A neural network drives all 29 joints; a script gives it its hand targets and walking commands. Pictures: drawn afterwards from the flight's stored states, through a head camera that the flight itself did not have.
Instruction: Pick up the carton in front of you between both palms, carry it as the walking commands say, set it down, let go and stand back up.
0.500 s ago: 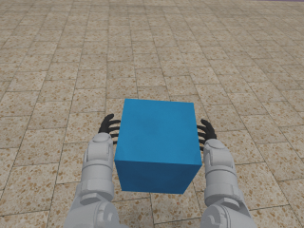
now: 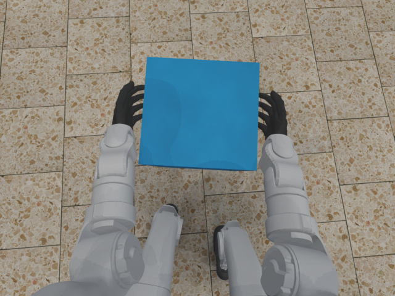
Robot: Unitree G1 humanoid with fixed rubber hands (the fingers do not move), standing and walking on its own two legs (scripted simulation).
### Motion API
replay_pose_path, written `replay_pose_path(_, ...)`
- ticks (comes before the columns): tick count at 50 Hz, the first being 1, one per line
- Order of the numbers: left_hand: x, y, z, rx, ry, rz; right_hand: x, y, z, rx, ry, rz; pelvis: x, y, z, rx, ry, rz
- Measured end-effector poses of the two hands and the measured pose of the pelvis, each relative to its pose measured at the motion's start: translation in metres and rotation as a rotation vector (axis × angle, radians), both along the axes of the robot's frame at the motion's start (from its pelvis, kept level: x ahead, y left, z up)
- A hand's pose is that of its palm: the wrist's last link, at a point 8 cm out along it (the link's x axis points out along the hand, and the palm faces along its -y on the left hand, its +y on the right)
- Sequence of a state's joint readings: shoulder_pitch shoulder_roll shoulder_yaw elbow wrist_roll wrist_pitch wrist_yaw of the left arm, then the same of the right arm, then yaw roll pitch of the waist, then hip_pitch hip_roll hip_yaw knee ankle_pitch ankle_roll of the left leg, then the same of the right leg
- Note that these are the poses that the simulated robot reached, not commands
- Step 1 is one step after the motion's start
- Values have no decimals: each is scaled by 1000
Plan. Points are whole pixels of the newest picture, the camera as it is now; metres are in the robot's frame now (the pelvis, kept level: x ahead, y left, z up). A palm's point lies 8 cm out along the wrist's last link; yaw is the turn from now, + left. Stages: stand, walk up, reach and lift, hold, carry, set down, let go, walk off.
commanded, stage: set down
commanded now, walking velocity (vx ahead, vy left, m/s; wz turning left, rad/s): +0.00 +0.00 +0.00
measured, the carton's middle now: (199, 125) +0.44 +0.05 -0.16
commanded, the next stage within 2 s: none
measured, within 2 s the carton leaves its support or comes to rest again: rests again in 1.54 s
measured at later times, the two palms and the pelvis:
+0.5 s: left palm (137, 124) +0.44 +0.21 -0.23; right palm (250, 127) +0.47 -0.08 -0.22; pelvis -0.03 +0.02 -0.13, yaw -3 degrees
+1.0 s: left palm (144, 128) +0.47 +0.23 -0.38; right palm (234, 127) +0.52 -0.07 -0.38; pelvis -0.04 +0.01 -0.23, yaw -4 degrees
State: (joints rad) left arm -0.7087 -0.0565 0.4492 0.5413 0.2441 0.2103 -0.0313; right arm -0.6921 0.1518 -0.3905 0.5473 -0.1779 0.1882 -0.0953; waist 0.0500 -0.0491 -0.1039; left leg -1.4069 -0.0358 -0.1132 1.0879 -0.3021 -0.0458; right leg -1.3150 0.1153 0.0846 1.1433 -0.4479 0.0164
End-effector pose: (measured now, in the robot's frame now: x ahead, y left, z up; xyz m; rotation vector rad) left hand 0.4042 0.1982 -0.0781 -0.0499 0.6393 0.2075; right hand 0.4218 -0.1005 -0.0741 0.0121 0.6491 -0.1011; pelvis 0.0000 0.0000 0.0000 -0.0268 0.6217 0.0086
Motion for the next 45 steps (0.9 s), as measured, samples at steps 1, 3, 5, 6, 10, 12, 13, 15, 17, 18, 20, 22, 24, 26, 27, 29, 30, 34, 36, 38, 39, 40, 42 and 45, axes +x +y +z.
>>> replay_pose_path(1,3,1,-4,-1,4,2,2,1,-4,-1,4,-1,-1,0,-5,0,10,0)
replay_pose_path(3,7,2,-12,-3,14,2,7,3,-12,-4,14,1,-2,1,-14,-2,31,-1)
replay_pose_path(5,11,4,-22,-3,25,2,11,4,-22,-11,24,6,-4,3,-23,-4,52,-1)
replay_pose_path(6,13,5,-28,-2,30,3,14,5,-28,-14,29,9,-5,3,-28,-6,63,-1)
replay_pose_path(10,19,9,-53,2,41,5,21,9,-52,-24,38,22,-9,7,-48,-13,106,-2)
replay_pose_path(12,21,10,-67,4,43,7,25,11,-66,-28,39,27,-12,9,-59,-17,125,-3)
replay_pose_path(13,23,11,-74,4,43,8,27,11,-73,-29,39,29,-13,10,-64,-19,134,-4)
replay_pose_path(15,26,12,-89,3,43,9,31,12,-87,-32,39,34,-16,12,-76,-23,149,-5)
replay_pose_path(17,29,13,-103,2,42,12,35,13,-100,-34,38,37,-19,13,-87,-26,161,-7)
replay_pose_path(18,30,13,-110,1,42,13,38,13,-107,-35,37,39,-20,14,-92,-28,167,-8)
replay_pose_path(20,33,13,-123,0,42,15,42,14,-120,-37,36,43,-23,15,-103,-30,176,-10)
replay_pose_path(22,36,14,-136,0,43,20,46,15,-132,-40,37,45,-25,16,-114,-32,182,-13)
replay_pose_path(24,39,15,-148,0,45,22,50,16,-144,-41,39,49,-28,17,-123,-34,188,-15)
replay_pose_path(26,42,16,-159,2,48,24,54,17,-155,-42,42,55,-30,17,-133,-34,192,-17)
replay_pose_path(27,43,16,-165,4,50,25,56,17,-161,-42,44,58,-31,17,-137,-34,194,-18)
replay_pose_path(29,45,17,-176,7,55,27,60,18,-172,-43,48,64,-33,17,-146,-34,198,-20)
replay_pose_path(30,46,18,-182,9,57,28,62,19,-178,-44,50,67,-34,17,-150,-34,199,-21)
replay_pose_path(34,50,20,-205,17,65,33,69,21,-202,-45,57,80,-37,15,-166,-31,204,-25)
replay_pose_path(36,53,21,-217,21,69,34,72,23,-214,-46,60,86,-39,14,-174,-30,206,-28)
replay_pose_path(38,55,22,-229,25,72,37,75,24,-227,-46,62,92,-40,13,-183,-28,206,-30)
replay_pose_path(39,56,23,-236,27,74,37,77,24,-234,-47,63,95,-41,13,-187,-27,206,-32)
replay_pose_path(40,58,23,-242,28,75,38,79,25,-240,-47,65,97,-41,12,-191,-26,206,-34)
replay_pose_path(42,60,24,-255,31,77,40,82,26,-254,-47,67,102,-42,11,-199,-23,205,-37)
replay_pose_path(45,64,26,-274,36,81,42,87,28,-274,-48,70,110,-44,10,-211,-18,200,-42)
